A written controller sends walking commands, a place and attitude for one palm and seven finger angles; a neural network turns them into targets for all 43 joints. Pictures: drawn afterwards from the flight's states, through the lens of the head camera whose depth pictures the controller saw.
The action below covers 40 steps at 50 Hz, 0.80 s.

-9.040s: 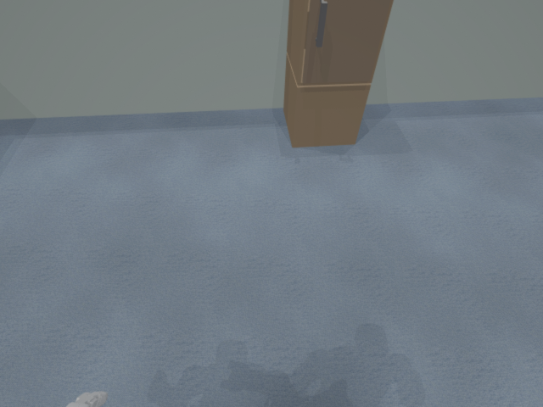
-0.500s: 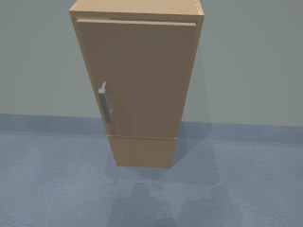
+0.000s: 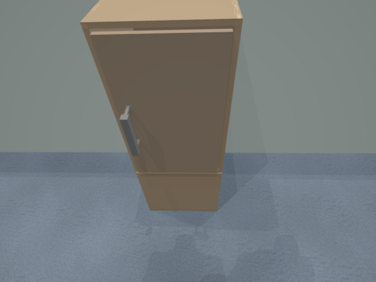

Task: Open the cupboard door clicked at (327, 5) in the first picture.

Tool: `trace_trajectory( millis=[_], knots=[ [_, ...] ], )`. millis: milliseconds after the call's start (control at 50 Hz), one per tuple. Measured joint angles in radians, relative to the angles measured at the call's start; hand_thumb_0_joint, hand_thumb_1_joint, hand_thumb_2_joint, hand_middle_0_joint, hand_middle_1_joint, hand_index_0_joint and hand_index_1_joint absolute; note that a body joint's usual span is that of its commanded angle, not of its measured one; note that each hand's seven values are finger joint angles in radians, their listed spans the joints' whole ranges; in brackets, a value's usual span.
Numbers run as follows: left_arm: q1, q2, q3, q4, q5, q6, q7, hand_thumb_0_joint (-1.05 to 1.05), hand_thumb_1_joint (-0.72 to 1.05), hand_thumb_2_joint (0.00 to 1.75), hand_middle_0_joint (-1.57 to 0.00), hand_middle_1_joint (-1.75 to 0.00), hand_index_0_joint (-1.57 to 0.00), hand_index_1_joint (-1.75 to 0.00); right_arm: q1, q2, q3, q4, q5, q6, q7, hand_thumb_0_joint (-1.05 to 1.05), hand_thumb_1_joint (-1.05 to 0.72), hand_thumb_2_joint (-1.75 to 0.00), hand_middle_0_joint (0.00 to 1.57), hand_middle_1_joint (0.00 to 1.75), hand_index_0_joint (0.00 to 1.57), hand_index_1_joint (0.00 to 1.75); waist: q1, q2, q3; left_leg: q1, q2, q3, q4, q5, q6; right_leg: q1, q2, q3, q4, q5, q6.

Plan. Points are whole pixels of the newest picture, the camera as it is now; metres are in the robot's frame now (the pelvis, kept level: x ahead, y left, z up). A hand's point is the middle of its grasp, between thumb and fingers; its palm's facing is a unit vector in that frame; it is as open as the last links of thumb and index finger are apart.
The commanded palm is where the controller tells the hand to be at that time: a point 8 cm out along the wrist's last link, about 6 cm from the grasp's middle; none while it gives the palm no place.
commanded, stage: look again from close up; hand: left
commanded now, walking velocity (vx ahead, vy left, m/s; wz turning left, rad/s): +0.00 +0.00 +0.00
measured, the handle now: (132, 131) +0.56 +0.23 -0.06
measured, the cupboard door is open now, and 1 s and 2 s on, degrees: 0 0 0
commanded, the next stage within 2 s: raise the hand with hooked fingers in 0.10 s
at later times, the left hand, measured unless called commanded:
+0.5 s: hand (120, 250) +0.19 +0.16 -0.02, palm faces +0.03 -1.00 -0.03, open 8.0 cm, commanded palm +0.12 +0.23 -0.07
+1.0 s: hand (96, 264) +0.17 +0.22 -0.07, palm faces -0.01 -1.00 -0.04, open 10.9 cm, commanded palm +0.15 +0.27 -0.06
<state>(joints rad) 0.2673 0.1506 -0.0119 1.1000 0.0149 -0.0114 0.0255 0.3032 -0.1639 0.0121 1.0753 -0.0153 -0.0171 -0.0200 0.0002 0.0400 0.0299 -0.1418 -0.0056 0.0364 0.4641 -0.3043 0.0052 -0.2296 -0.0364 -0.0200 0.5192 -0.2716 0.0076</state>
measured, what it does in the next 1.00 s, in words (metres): lowers itself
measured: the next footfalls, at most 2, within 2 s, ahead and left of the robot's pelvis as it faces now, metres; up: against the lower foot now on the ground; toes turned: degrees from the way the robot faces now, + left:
none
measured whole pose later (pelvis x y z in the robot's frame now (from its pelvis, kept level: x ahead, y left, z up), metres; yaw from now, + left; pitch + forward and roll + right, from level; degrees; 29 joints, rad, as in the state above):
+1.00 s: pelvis -0.06 +0.00 -0.10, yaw +2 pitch +16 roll -3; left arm 0.29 0.28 0.27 0.07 -0.31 -0.33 -0.38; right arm 0.26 -0.18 0.03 0.57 0.02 -0.21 -0.04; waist -0.01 0.02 -0.13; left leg -0.98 0.03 -0.04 1.26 -0.56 0.00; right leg -0.99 -0.03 -0.09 1.18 -0.46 -0.01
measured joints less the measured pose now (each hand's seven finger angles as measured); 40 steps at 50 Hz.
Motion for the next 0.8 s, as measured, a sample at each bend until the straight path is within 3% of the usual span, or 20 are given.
trace_trajectory(
  millis=[220,240,260,320,360,420,480,520,560,600,660,720,800],
  knots=[
    [-0.006,-0.005,0.004,0.011,0.001,-0.01,0.007,0.01,0.92,0.9,-0.2,-0.3,-0.2,-0.3,-0.019,0.006,-0.004,0.026,0.004,0.002,0.0,0.01,-0.91,-0.9,0.2,0.3,0.2,0.3,0.001,-0.007,0.015,-0.011,0.025,-0.006,0.009,-0.003,-0.021,0.001,0.023,-0.012,-0.01,-0.002,-0.018],
    [0.043,-0.002,0.02,-0.14,-0.04,0.045,0.013,0.02,0.92,0.9,-0.2,-0.3,-0.2,-0.3,-0.008,0.003,0.0,-0.008,0.014,-0.006,-0.005,0.01,-0.91,-0.9,0.2,0.3,0.2,0.3,0.002,-0.01,0.016,-0.02,0.03,-0.008,0.022,-0.012,-0.019,-0.007,0.028,-0.014,-0.004,-0.002,-0.019],
    [0.103,0.005,0.036,-0.319,-0.066,0.053,0.022,0.02,0.93,0.9,-0.2,-0.3,-0.2,-0.3,0.013,-0.002,-0.002,-0.044,0.02,-0.045,-0.022,0.01,-0.91,-0.9,0.2,0.3,0.2,0.3,0.01,-0.017,0.012,-0.023,0.031,-0.007,0.022,-0.019,-0.022,-0.017,0.029,-0.012,0.008,-0.007,-0.021],
    [0.184,0.01,0.05,-0.698,-0.134,-0.026,0.061,0.03,0.92,0.89,-0.2,-0.31,-0.2,-0.31,0.038,-0.033,-0.027,-0.136,0.042,-0.172,-0.052,0.02,-0.92,-0.9,0.2,0.3,0.2,0.3,-0.001,-0.015,-0.023,-0.069,0.022,-0.03,0.06,-0.025,-0.025,-0.05,0.017,-0.033,0.042,-0.026,-0.023],
    [0.15,0.004,0.08,-0.808,-0.158,-0.124,0.035,0.03,0.9,0.88,-0.2,-0.32,-0.2,-0.33,0.015,-0.06,-0.046,-0.203,0.032,-0.223,-0.051,0.02,-0.92,-0.9,0.2,0.3,0.2,0.3,-0.018,-0.01,-0.056,-0.149,0.014,-0.046,0.124,-0.041,-0.024,-0.118,0.006,-0.048,0.096,-0.044,-0.021],
    [0.073,0.002,0.137,-0.846,-0.199,-0.326,-0.083,0.02,0.84,0.86,-0.2,-0.35,-0.2,-0.36,-0.047,-0.086,-0.078,-0.312,0.02,-0.268,-0.027,0.02,-0.91,-0.9,0.2,0.3,0.2,0.3,-0.017,-0.03,-0.114,-0.306,0.013,-0.037,0.259,-0.085,-0.027,-0.284,0.001,-0.037,0.237,-0.087,-0.026],
    [0.041,0.009,0.171,-0.846,-0.239,-0.534,-0.261,0.01,0.78,0.84,-0.2,-0.39,-0.2,-0.39,-0.115,-0.102,-0.103,-0.421,0.018,-0.291,0.004,0.02,-0.91,-0.9,0.2,0.3,0.2,0.3,-0.01,-0.063,-0.157,-0.47,0.019,-0.026,0.425,-0.15,-0.033,-0.456,0.004,-0.022,0.403,-0.143,-0.035],
    [0.038,0.02,0.186,-0.838,-0.261,-0.605,-0.373,0.01,0.73,0.82,-0.21,-0.42,-0.21,-0.42,-0.153,-0.115,-0.113,-0.489,0.023,-0.289,0.015,0.02,-0.91,-0.9,0.2,0.3,0.2,0.3,-0.001,-0.08,-0.172,-0.566,0.022,-0.025,0.534,-0.193,-0.037,-0.554,0.004,-0.018,0.507,-0.181,-0.04],
    [0.054,0.028,0.197,-0.843,-0.286,-0.589,-0.439,0.01,0.69,0.8,-0.21,-0.44,-0.21,-0.45,-0.181,-0.125,-0.119,-0.548,0.032,-0.271,0.014,0.01,-0.91,-0.9,0.2,0.3,0.2,0.3,0.011,-0.091,-0.176,-0.638,0.023,-0.03,0.621,-0.227,-0.037,-0.623,0.004,-0.02,0.589,-0.212,-0.037],
    [0.084,0.033,0.207,-0.866,-0.305,-0.535,-0.457,0.01,0.64,0.78,-0.22,-0.47,-0.22,-0.47,-0.195,-0.127,-0.118,-0.596,0.036,-0.255,0.006,0.01,-0.91,-0.9,0.19,0.3,0.2,0.3,0.025,-0.094,-0.178,-0.693,0.025,-0.041,0.689,-0.253,-0.034,-0.67,0.005,-0.03,0.645,-0.234,-0.042],
    [0.132,0.041,0.228,-0.926,-0.308,-0.482,-0.429,0.01,0.56,0.75,-0.22,-0.52,-0.22,-0.52,-0.2,-0.114,-0.102,-0.629,0.034,-0.243,-0.005,0.01,-0.9,-0.9,0.19,0.3,0.19,0.3,0.042,-0.086,-0.17,-0.751,0.032,-0.068,0.763,-0.28,-0.042,-0.708,0.009,-0.055,0.691,-0.251,-0.044],
    [0.148,0.061,0.239,-1.012,-0.299,-0.475,-0.401,0.02,0.49,0.72,-0.23,-0.56,-0.23,-0.56,-0.19,-0.089,-0.066,-0.619,0.025,-0.235,-0.011,0.01,-0.9,-0.9,0.19,0.3,0.2,0.3,0.054,-0.073,-0.163,-0.799,0.037,-0.097,0.815,-0.293,-0.041,-0.736,0.014,-0.081,0.715,-0.256,-0.046],
    [0.088,0.091,0.239,-1.06,-0.305,-0.458,-0.419,0.02,0.4,0.68,-0.23,-0.62,-0.23,-0.62,-0.169,-0.049,-0.013,-0.563,0.025,-0.225,-0.014,0.01,-0.9,-0.9,0.2,0.3,0.2,0.3,0.053,-0.047,-0.155,-0.848,0.039,-0.122,0.853,-0.293,-0.038,-0.764,0.016,-0.105,0.724,-0.247,-0.043]
  ],
)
